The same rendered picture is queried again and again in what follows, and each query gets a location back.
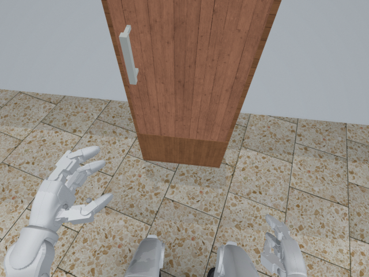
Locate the left robot thigh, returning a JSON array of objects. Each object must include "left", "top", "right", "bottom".
[{"left": 124, "top": 238, "right": 165, "bottom": 277}]

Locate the robot thigh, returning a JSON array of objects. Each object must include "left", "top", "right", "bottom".
[
  {"left": 216, "top": 244, "right": 259, "bottom": 277},
  {"left": 124, "top": 238, "right": 165, "bottom": 277}
]

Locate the robot left forearm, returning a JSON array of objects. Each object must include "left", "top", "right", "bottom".
[{"left": 3, "top": 226, "right": 59, "bottom": 277}]

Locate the robot left hand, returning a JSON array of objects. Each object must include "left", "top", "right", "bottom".
[{"left": 29, "top": 145, "right": 113, "bottom": 232}]

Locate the right robot thigh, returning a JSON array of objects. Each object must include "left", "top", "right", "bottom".
[{"left": 216, "top": 244, "right": 259, "bottom": 277}]

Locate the robot right hand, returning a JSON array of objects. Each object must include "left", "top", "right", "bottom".
[{"left": 261, "top": 214, "right": 307, "bottom": 277}]

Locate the cupboard door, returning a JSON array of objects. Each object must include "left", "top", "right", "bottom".
[{"left": 107, "top": 0, "right": 274, "bottom": 142}]

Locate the handle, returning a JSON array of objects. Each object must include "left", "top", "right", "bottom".
[{"left": 119, "top": 25, "right": 139, "bottom": 85}]

